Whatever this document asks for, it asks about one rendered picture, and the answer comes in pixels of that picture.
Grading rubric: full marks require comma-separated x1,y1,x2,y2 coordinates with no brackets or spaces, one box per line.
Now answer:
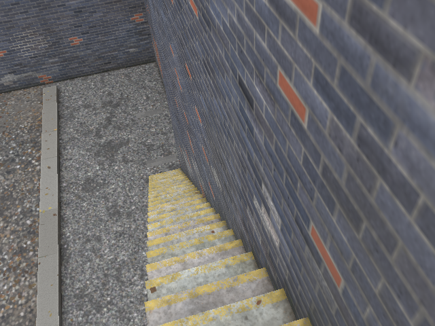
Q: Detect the stairs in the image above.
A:
144,168,312,326

